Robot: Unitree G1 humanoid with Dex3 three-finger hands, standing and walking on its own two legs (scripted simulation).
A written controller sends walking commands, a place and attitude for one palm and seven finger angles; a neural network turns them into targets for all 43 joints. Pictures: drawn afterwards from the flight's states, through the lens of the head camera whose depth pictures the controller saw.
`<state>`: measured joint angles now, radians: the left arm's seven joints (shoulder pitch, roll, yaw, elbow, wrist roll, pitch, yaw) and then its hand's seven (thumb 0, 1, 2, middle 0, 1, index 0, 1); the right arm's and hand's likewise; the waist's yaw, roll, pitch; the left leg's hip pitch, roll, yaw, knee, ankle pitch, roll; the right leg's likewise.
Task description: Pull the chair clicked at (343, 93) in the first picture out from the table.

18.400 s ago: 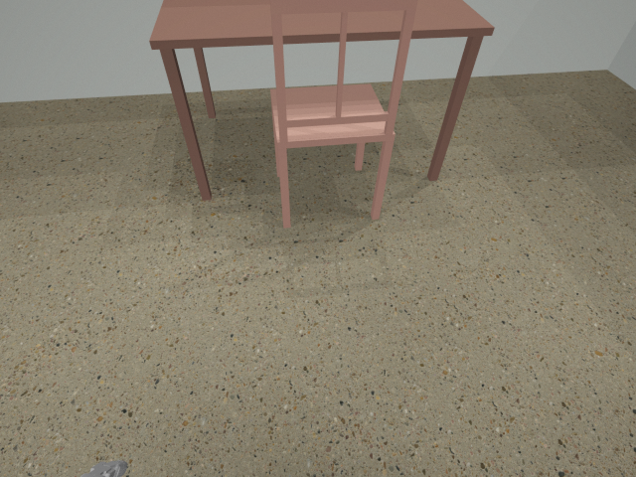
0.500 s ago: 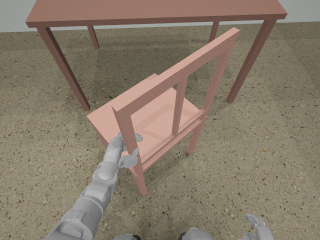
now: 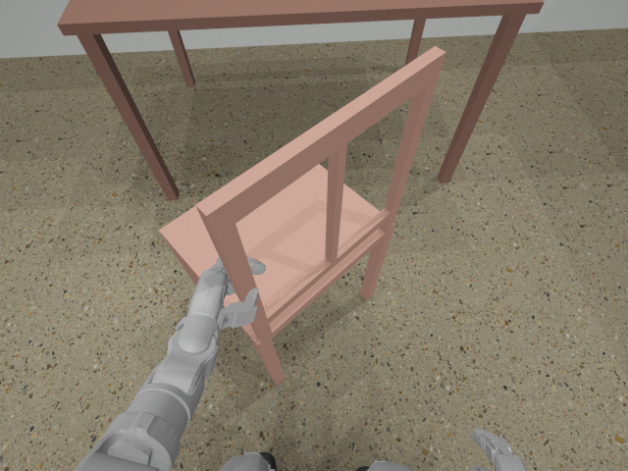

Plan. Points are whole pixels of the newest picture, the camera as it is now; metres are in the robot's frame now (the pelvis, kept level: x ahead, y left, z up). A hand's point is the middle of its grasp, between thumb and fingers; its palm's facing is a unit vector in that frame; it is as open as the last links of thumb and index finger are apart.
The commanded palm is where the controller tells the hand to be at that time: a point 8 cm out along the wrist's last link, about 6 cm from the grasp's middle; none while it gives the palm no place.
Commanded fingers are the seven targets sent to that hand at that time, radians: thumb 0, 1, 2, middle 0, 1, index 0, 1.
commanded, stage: step backward, pulling the chair out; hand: left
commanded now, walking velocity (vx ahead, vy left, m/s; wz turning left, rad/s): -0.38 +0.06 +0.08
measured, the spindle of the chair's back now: (333, 212) +0.51 -0.02 -0.07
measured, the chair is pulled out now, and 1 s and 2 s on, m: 0.42 0.55 0.55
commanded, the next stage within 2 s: stop walking, hand still on the chair in 0.32 s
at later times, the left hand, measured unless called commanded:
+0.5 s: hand (242, 377) +0.23 +0.10 -0.06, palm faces -0.11 -0.97 -0.22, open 6.1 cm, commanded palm +0.22 +0.16 -0.04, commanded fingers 0.00 0.90 0.90 -0.50 -1.45 -0.50 -1.45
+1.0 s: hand (236, 398) +0.21 +0.11 -0.06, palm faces -0.12 -0.97 -0.21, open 6.0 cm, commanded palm +0.20 +0.16 -0.04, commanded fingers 0.00 0.90 0.90 -0.50 -1.45 -0.50 -1.45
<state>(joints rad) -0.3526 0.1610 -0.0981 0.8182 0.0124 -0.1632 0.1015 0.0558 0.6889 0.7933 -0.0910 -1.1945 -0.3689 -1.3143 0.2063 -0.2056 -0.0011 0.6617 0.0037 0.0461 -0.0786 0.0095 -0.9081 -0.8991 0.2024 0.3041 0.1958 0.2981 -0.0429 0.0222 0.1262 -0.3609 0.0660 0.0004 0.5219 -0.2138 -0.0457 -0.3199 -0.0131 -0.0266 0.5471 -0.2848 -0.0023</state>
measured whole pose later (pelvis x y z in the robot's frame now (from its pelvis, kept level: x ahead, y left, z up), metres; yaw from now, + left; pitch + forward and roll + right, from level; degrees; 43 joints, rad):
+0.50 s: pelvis -0.09 +0.00 +0.00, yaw +3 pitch +2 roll +1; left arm -0.36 0.13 -0.13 0.81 0.00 -0.09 0.09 0.07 0.69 0.79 -0.08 -1.19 -0.38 -1.31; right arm 0.20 -0.21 0.00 0.63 0.02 0.07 -0.10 0.01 -0.91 -0.90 0.20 0.30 0.19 0.30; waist -0.04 0.01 0.12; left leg -0.25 0.06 0.04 0.52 -0.29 -0.04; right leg -0.34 -0.05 -0.05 0.55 -0.23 0.01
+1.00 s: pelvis -0.09 +0.01 +0.01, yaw +2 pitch +0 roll +0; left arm -0.25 0.10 -0.13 0.81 0.00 -0.08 0.10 0.09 0.66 0.80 -0.09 -1.21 -0.43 -1.34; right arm 0.20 -0.24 0.00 0.68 0.03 0.05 -0.13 0.01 -0.91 -0.90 0.20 0.30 0.20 0.30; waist -0.05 0.02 0.07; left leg -0.16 0.05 0.06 0.44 -0.27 -0.03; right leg -0.25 -0.05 -0.03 0.47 -0.22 0.03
